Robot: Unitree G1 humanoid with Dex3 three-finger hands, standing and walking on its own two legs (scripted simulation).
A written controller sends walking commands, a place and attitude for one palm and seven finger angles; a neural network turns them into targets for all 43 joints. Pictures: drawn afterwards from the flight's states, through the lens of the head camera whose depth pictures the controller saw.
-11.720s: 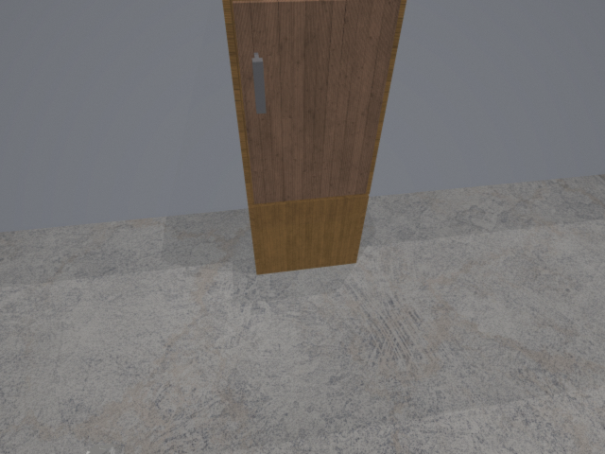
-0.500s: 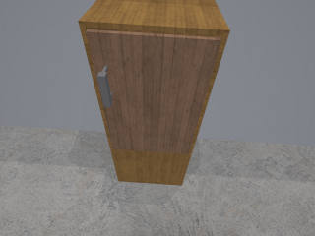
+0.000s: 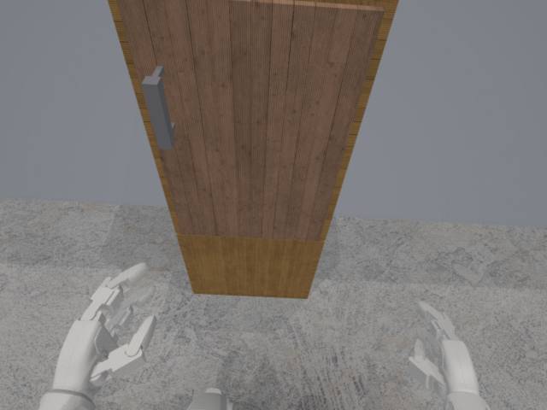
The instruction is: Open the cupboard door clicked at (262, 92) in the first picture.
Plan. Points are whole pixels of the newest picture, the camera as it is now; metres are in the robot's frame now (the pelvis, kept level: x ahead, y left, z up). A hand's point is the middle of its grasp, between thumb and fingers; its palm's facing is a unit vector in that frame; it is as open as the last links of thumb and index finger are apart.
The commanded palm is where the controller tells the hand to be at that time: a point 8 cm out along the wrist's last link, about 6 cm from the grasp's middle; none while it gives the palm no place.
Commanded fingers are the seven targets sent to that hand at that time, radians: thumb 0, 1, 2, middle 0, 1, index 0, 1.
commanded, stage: raise the hand with hooked fingers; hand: left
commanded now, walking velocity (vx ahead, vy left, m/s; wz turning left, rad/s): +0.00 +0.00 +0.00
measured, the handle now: (163, 108) +0.56 +0.23 +0.13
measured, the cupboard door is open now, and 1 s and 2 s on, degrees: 0 0 0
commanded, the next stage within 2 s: move the hooked fingers beside the handle in 1.72 s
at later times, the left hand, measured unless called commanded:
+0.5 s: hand (82, 305) +0.22 +0.25 +0.08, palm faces +0.11 -0.99 -0.05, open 11.3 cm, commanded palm +0.20 +0.29 +0.08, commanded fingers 0.00 -0.15 0.45 -0.28 -0.98 -0.28 -0.98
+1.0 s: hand (56, 256) +0.27 +0.28 +0.12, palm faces +0.05 -1.00 -0.04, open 13.8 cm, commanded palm +0.24 +0.33 +0.13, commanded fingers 0.00 -0.50 0.30 -0.30 -1.20 -0.30 -1.20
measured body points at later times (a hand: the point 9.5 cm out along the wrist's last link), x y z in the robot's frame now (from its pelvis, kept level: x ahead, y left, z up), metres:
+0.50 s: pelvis +0.01 +0.01 +0.00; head +0.03 +0.01 +0.45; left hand +0.21 +0.30 +0.09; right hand +0.16 -0.22 -0.08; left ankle +0.06 +0.14 -0.68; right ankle +0.00 -0.13 -0.68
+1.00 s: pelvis +0.01 +0.02 +0.03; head +0.02 +0.02 +0.48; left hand +0.26 +0.33 +0.13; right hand +0.19 -0.21 -0.03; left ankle +0.06 +0.14 -0.68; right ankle +0.00 -0.13 -0.68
